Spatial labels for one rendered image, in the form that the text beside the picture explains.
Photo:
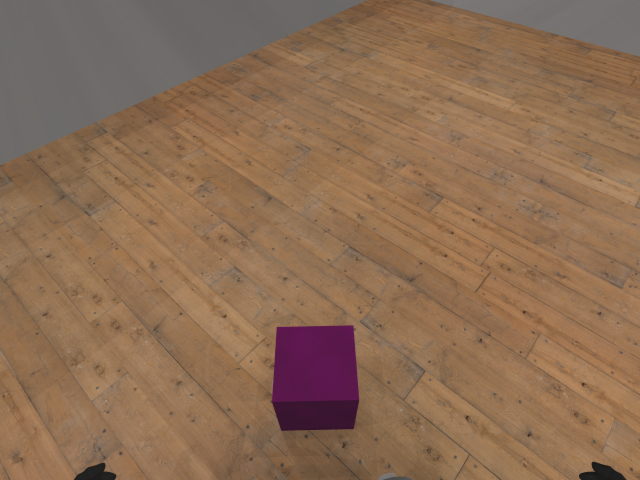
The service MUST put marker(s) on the carton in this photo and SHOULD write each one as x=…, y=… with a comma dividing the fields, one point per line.
x=315, y=385

